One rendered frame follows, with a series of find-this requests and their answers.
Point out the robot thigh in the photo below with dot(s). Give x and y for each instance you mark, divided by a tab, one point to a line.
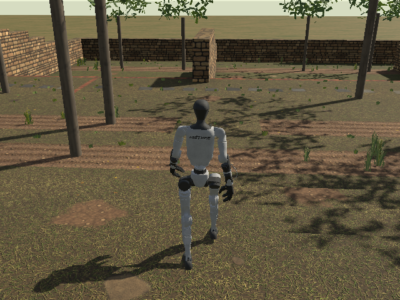
214	182
184	186

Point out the left robot thigh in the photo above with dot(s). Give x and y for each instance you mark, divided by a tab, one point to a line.
184	186

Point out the robot right hand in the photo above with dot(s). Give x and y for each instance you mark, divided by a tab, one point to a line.
229	192

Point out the robot left upper arm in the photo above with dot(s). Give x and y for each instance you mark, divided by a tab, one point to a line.
178	140

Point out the robot left forearm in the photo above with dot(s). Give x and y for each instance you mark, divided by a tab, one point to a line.
173	161

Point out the robot left hand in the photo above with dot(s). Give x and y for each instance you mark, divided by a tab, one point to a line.
177	168

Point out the right robot thigh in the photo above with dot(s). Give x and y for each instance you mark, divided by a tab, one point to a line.
214	182

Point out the robot right forearm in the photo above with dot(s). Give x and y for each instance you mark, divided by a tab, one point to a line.
226	167

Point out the robot right upper arm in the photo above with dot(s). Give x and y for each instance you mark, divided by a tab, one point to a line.
222	144

